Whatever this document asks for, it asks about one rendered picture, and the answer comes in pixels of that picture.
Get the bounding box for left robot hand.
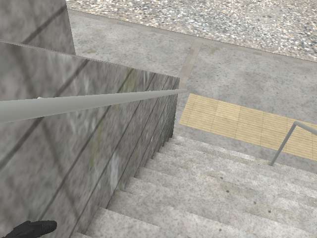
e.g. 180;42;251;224
2;220;57;238

